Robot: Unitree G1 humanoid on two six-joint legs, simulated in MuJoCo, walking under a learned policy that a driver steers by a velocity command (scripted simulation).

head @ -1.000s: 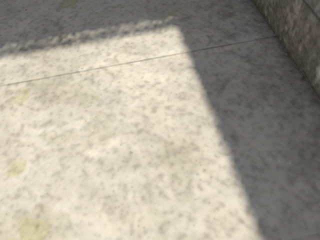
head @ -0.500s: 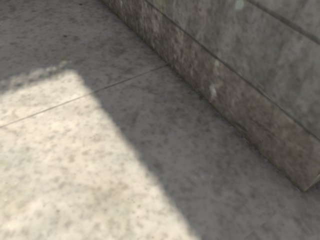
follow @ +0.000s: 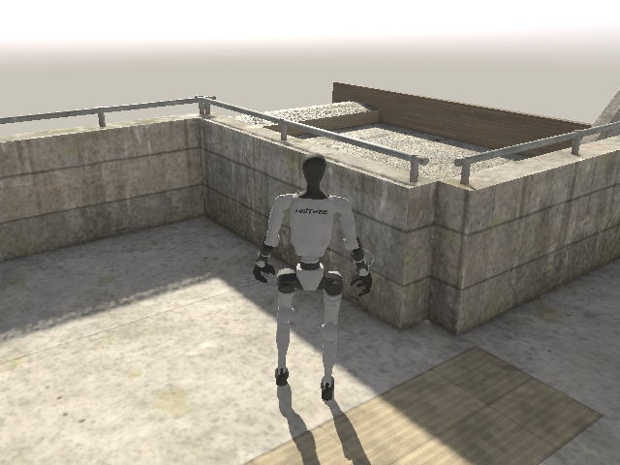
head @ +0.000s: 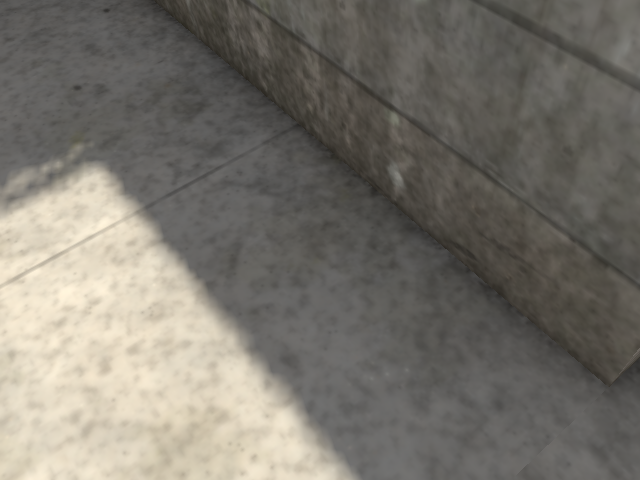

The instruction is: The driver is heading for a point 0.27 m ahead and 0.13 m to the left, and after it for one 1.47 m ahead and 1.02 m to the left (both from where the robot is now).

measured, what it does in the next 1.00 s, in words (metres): walks ahead, turning left: left foot, then right foot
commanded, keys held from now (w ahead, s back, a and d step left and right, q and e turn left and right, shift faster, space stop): q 0.90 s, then w+q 0.10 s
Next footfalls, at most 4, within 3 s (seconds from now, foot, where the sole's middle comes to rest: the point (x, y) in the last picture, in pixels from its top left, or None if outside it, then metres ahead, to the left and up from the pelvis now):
0.28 left None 0.14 0.14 -0.78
0.70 right None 0.20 -0.08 -0.78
1.14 left None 0.05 0.14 -0.78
1.62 right None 0.46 0.26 -0.78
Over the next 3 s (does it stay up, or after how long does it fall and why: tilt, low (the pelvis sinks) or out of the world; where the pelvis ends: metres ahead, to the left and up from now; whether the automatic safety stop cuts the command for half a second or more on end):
stays up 0.81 0.75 0.00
